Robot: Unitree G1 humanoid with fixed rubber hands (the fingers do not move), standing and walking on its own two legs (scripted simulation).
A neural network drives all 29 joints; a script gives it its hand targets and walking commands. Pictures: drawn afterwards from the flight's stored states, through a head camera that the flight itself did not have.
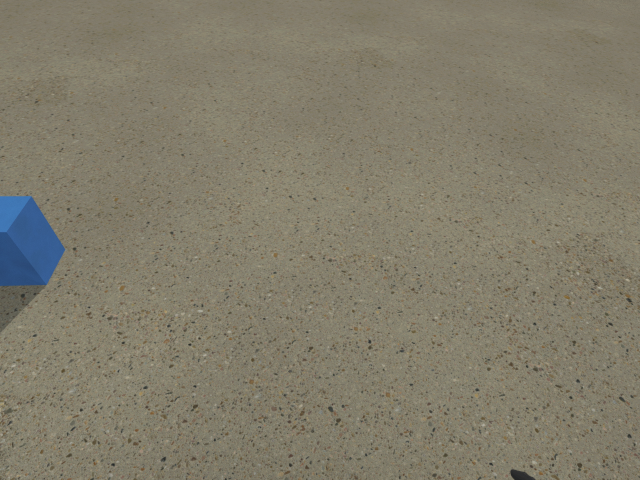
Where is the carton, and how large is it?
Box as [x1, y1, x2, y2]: [0, 196, 64, 285]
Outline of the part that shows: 0,196 0,285 46,284 64,248 31,196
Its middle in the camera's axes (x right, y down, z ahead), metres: -1.21 +0.00 +1.45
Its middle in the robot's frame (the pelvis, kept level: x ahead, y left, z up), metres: +1.07 +1.16 -0.63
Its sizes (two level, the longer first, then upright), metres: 0.299 0.187 0.290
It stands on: the floor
